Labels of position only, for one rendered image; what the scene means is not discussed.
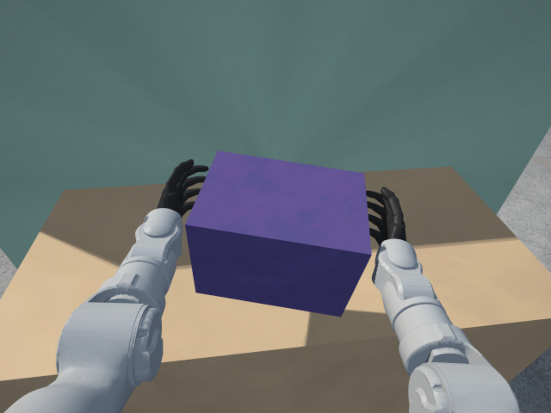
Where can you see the right robot upper arm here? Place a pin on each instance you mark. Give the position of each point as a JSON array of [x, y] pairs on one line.
[[437, 387]]

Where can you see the left robot hand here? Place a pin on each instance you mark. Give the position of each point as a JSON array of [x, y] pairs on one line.
[[175, 194]]

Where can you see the robot right forearm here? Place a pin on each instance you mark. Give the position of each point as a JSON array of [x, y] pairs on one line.
[[417, 316]]

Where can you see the robot left forearm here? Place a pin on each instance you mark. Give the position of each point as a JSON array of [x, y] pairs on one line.
[[145, 275]]

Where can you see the left robot upper arm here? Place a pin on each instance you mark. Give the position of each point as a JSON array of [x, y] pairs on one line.
[[107, 350]]

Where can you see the right robot hand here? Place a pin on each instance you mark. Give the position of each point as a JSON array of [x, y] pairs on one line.
[[391, 224]]

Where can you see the pedestal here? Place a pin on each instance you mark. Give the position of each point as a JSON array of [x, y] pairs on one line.
[[224, 355]]

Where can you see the carton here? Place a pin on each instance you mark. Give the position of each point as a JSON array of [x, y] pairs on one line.
[[279, 233]]

